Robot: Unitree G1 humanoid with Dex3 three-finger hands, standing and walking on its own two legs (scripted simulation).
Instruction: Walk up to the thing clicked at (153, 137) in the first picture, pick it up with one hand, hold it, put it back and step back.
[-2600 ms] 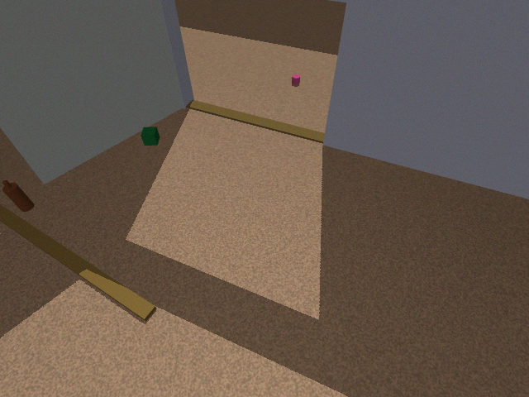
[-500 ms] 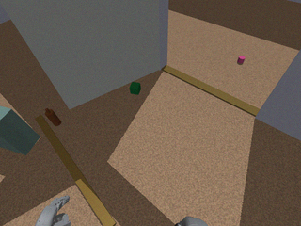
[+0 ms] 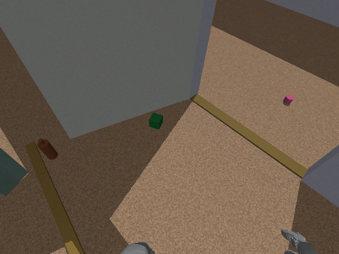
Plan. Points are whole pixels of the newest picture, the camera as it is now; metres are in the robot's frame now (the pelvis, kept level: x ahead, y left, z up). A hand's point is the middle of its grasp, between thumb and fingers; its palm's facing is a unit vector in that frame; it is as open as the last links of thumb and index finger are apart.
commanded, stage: walk up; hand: left
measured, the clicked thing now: (156, 121) +1.03 +0.14 -0.72
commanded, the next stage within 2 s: none
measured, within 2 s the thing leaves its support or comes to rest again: neither
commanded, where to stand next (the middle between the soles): +0.63 -0.06 m, yaw -2 degrees
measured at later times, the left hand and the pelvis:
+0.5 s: hand (116, 185) +0.29 +0.18 -0.10, palm faces -0.03 -0.91 -0.41, open 7.3 cm; pelvis +0.20 -0.09 +0.01, yaw -1 degrees
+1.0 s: hand (112, 162) +0.39 +0.22 -0.15, palm faces -0.02 -0.94 -0.34, open 7.4 cm; pelvis +0.37 -0.05 +0.00, yaw +1 degrees
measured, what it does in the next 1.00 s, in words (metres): walks ahead: right foot, then left foot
